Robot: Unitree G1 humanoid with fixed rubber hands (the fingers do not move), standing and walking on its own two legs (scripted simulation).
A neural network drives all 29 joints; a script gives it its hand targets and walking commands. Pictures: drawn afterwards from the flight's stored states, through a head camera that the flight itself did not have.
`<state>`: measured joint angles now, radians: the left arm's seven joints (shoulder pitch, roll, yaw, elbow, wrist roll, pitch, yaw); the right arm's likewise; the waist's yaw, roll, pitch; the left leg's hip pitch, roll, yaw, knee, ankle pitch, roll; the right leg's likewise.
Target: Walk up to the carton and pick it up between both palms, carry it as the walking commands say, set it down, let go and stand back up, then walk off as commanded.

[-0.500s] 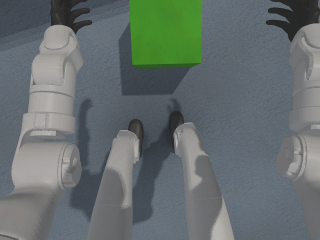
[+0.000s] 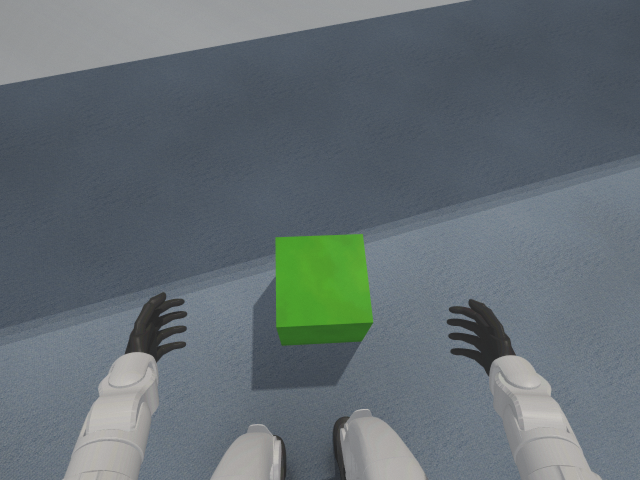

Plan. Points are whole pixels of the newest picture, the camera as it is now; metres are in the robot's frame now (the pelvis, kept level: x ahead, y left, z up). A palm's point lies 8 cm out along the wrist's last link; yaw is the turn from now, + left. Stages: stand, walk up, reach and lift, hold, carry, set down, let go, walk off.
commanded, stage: let go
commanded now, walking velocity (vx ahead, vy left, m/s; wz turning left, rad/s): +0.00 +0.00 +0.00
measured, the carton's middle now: (320, 292) +0.53 -0.06 -0.62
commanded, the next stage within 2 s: stand in 0.62 s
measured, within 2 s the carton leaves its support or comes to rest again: neither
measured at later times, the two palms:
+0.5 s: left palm (90, 404) +0.22 +0.25 -0.04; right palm (503, 394) +0.19 -0.23 -0.04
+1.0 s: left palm (59, 410) +0.22 +0.28 -0.04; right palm (541, 402) +0.18 -0.27 -0.04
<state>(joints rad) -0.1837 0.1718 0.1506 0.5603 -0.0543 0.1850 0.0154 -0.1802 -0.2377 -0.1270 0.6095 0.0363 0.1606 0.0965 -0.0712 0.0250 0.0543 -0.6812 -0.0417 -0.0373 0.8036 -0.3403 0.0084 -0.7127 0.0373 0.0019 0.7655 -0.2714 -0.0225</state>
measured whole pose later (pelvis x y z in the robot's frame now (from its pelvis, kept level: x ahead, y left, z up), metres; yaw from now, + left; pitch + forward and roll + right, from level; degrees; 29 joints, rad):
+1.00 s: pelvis +0.06 +0.01 +0.03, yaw +0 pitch -2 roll -1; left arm 0.22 0.30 0.08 0.62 -0.04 0.04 -0.02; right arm 0.24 -0.31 -0.08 0.56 -0.04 0.05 0.03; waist -0.07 0.03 0.03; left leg -0.17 -0.04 -0.04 0.54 -0.35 0.03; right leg -0.19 0.03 0.01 0.50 -0.28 -0.01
